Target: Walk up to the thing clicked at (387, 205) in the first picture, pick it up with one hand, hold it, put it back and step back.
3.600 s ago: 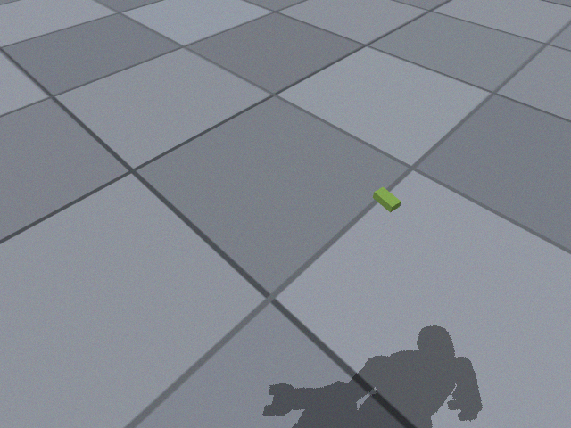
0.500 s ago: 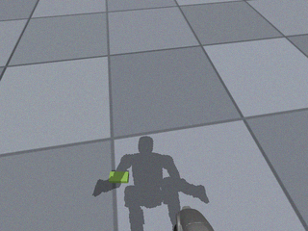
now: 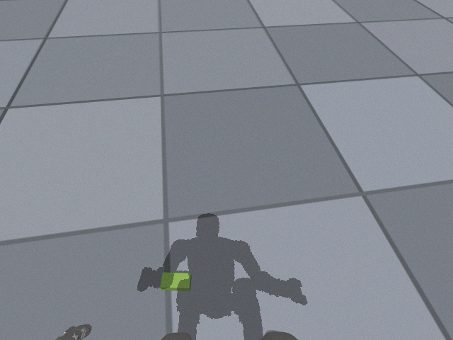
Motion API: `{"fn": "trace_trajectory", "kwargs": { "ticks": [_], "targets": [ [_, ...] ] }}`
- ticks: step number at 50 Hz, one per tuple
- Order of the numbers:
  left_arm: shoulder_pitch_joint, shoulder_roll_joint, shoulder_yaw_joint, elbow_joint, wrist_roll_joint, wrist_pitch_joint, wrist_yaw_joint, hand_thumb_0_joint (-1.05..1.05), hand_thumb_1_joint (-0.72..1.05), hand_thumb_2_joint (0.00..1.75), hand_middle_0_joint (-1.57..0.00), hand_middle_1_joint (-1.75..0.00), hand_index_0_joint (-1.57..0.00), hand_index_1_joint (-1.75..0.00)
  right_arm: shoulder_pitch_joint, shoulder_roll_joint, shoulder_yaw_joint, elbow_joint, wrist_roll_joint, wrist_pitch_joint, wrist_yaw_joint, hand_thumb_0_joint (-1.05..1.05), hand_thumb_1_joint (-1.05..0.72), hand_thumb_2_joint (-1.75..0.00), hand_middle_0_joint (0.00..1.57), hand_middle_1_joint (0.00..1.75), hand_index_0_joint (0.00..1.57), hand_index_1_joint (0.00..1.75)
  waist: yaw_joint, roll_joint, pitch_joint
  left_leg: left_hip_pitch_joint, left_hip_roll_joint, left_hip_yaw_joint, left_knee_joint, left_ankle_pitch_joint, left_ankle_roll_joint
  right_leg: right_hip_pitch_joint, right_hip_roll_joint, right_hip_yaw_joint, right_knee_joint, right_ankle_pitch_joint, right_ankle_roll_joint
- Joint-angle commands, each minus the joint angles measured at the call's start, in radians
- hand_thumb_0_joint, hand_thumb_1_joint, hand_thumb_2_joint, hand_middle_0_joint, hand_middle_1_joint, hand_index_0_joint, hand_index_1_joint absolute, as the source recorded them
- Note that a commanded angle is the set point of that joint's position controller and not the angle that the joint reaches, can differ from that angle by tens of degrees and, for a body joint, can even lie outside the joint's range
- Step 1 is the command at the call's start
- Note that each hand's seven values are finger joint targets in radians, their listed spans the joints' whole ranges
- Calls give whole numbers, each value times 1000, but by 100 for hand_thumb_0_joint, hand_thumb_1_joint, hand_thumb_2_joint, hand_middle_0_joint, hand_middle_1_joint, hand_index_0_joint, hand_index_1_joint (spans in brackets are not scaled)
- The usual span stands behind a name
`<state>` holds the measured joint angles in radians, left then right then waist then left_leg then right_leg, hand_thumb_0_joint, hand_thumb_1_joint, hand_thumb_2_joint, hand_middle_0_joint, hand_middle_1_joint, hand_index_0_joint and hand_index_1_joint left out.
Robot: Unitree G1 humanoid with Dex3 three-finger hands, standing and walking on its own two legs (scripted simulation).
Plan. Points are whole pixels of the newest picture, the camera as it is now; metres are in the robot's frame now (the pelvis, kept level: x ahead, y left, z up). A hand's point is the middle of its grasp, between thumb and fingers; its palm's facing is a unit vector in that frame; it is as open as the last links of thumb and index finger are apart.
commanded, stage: walk up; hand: left
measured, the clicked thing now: (176, 281) +0.43 +0.23 -0.73
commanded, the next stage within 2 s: none
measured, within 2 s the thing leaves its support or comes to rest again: neither
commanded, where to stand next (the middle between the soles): +0.07 -0.04 m, yaw +1 degrees
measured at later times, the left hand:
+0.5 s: hand out of the picture +0.08 +0.23 -0.14, palm faces +0.00 -0.93 -0.37, open 7.4 cm
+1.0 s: hand out of the picture +0.13 +0.22 -0.13, palm faces +0.02 -0.94 -0.34, open 7.4 cm
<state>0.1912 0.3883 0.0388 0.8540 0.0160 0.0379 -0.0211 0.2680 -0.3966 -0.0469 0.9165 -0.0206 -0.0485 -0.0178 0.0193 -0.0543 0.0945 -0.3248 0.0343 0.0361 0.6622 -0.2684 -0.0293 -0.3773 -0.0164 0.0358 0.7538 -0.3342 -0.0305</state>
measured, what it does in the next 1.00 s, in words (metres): steps on the spot: right foot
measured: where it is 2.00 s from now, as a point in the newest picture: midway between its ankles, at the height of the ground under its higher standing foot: outside the picture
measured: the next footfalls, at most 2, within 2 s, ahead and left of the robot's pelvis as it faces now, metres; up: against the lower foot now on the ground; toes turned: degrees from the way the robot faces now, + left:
right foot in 0.26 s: +0.04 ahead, -0.16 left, +0.00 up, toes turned -1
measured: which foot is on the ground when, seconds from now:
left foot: down 0.00-1.00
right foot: down 0.00-0.00, up 0.02-0.24, down 0.26-1.00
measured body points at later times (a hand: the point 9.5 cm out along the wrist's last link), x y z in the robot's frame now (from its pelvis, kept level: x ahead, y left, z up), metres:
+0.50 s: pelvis +0.02 -0.04 +0.00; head +0.04 -0.04 +0.45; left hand +0.08 +0.28 -0.12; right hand +0.10 -0.35 -0.12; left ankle +0.05 +0.12 -0.72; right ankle +0.00 -0.16 -0.71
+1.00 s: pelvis +0.02 -0.04 +0.02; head +0.04 -0.04 +0.47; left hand +0.12 +0.27 -0.11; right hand +0.10 -0.35 -0.11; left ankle +0.05 +0.12 -0.71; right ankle +0.00 -0.16 -0.71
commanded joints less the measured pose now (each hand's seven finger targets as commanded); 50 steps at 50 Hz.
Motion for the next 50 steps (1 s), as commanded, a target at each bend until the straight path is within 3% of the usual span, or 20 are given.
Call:
{"fn": "trace_trajectory", "kwargs": {
  "ticks": [1, 4, 10, 12, 13, 14, 15, 16, 17, 18, 19, 20, 22, 24, 26, 28, 30, 35, 41, 50],
  "targets": [
    [5, 243, 79, -48, 8, 7, 12, 0, 90, 90, -20, -30, -20, -30, -31, -367, -91, -71, -13, -25, -33, 0, -90, -90, 20, 30, 20, 30, -22, 189, 22, -112, 424, -581, -436, -339, 305, -102, -14, 95, 311, -205, 6],
    [51, 230, 91, -5, 3, 5, -5, 0, 90, 90, -20, -30, -20, -30, -47, -309, -74, -72, -14, -33, -36, 0, -90, -90, 20, 30, 20, 30, 3, 220, -13, -23, 255, -318, -343, -150, 216, -121, 3, 96, 289, -116, 4],
    [52, 177, 69, 30, -1, -24, -15, 0, 90, 90, -20, -30, -20, -30, -35, -296, -65, -72, -24, -16, -11, 0, -90, -90, 20, 30, 20, 30, -25, 289, -116, 74, 190, -189, -224, -114, 209, 29, 1, -30, -63, -205, 20],
    [121, 162, 70, 88, 3, -42, 2, 0, 90, 90, -20, -30, -20, -30, -71, -268, -50, -74, -12, 3, -1, 0, -90, -90, 20, 30, 20, 30, 20, 245, -124, 2, 148, -118, -98, 5, 165, 195, 34, -82, -300, -18, 14],
    [133, 196, 76, 98, 12, -55, 15, 0, 90, 90, -20, -30, -20, -30, -60, -221, -32, -75, 3, 8, -1, 0, -90, -90, 20, 30, 20, 30, 28, 155, -143, -35, 117, -78, 24, 87, 125, 268, 0, -7, -348, 49, 5],
    [120, 257, 88, 90, 22, -66, 24, 0, 90, 90, -20, -30, -20, -30, -54, -164, -12, -87, 15, 10, -1, 0, -90, -90, 20, 30, 20, 30, 22, -6, -127, -147, 58, -46, 161, 55, 74, 292, -131, 240, -389, 112, -39],
    [60, 330, 92, 68, 18, -67, 26, 0, 90, 90, -20, -30, -20, -30, -100, -156, -10, -95, 22, 13, -9, 0, -90, -90, 20, 30, 20, 30, 22, -120, -92, -211, -26, -32, 163, -237, 52, 207, -266, 430, -409, 47, -143],
    [-3, 363, 92, 49, 21, -63, 21, 0, 90, 90, -20, -30, -20, -30, -99, -214, -32, -68, 18, 10, -15, 0, -90, -90, 20, 30, 20, 30, 8, -142, -50, -119, -2, -69, 225, -306, 48, 71, -327, 466, -397, 48, -212],
    [-51, 318, 84, 37, 12, -60, 18, 0, 90, 90, -20, -30, -20, -30, -54, -224, -39, -38, 15, 4, -13, 0, -90, -90, 20, 30, 20, 30, -31, -111, -22, -49, 23, -68, 169, -251, 51, 24, -289, 365, -352, 87, -198],
    [-64, 269, 70, 31, 5, -61, 17, 0, 90, 90, -20, -30, -20, -30, -45, -224, -35, -23, 25, -5, -8, 0, -90, -90, 20, 30, 20, 30, -50, -67, -24, -19, 11, -38, 57, -194, 60, 59, -209, 214, -300, 199, -147],
    [-91, 236, 57, 29, 3, -62, 19, 0, 90, 90, -20, -30, -20, -30, -9, -204, -31, 4, 32, -17, -8, 0, -90, -90, 20, 30, 20, 30, -75, -71, -61, 35, 18, -32, -46, 24, 59, 92, -154, 115, -235, 348, -97],
    [-94, 213, 50, 37, -4, -64, 20, 0, 90, 90, -20, -30, -20, -30, 15, -206, -32, 23, 32, -22, -8, 0, -90, -90, 20, 30, 20, 30, -74, -52, -103, 132, 50, -74, -92, 260, 73, 58, -115, 59, -174, 389, -54],
    [-44, 199, 40, 47, -19, -66, 22, 0, 90, 90, -20, -30, -20, -30, 2, -244, -38, 16, 19, -25, -10, 0, -90, -90, 20, 30, 20, 30, -44, -2, -164, 216, 141, -217, -124, 409, 146, 34, -48, 23, -73, 326, -7],
    [21, 187, 38, 71, -23, -64, 25, 0, 90, 90, -20, -30, -20, -30, -66, -290, -37, 12, 21, -23, -2, 0, -90, -90, 20, 30, 20, 30, 2, 78, -152, 135, 220, -308, -156, 277, 208, 80, -24, -4, -88, 49, -10],
    [11, 194, 37, 107, -12, -75, 30, 0, 90, 90, -20, -30, -20, -30, -137, -245, -25, 18, 20, -11, 4, 0, -90, -90, 20, 30, 20, 30, 16, 80, -130, 42, 141, -193, -115, 267, 132, 183, -63, 50, -227, 135, -29],
    [-24, 253, 49, 104, -14, -81, 31, 0, 90, 90, -20, -30, -20, -30, -147, -204, -12, 22, 22, -3, 3, 0, -90, -90, 20, 30, 20, 30, -12, 41, -106, 47, 22, -58, -16, 211, 66, 138, -153, 171, -291, 228, -85],
    [-66, 257, 46, 98, -13, -81, 32, 0, 90, 90, -20, -30, -20, -30, -124, -194, -8, 47, 22, -1, 3, 0, -90, -90, 20, 30, 20, 30, -28, 38, -104, 64, 15, -43, -40, 149, 59, 148, -181, 159, -290, 271, -105],
    [-119, 219, 37, 105, -13, -74, 32, 0, 90, 90, -20, -30, -20, -30, -140, -189, -7, 71, 22, -5, 7, 0, -90, -90, 20, 30, 20, 30, -24, -23, -119, 126, 54, -83, -95, 310, 85, 150, -97, 39, -273, 285, -34],
    [-162, 211, 38, 120, -9, -66, 29, 0, 90, 90, -20, -30, -20, -30, -170, -188, -3, 91, 14, 3, 9, 0, -90, -90, 20, 30, 20, 30, -24, -9, -106, 109, 42, -73, -130, 208, 73, 170, -104, 54, -332, 130, -37],
    [-170, 203, 36, 146, -14, -59, 23, 0, 90, 90, -20, -30, -20, -30, -184, -201, 3, 114, 11, -1, 8, 0, -90, -90, 20, 30, 20, 30, -12, 57, -124, 129, 59, -107, -193, 252, 77, 222, -88, 28, -340, 154, -25]
  ]
}}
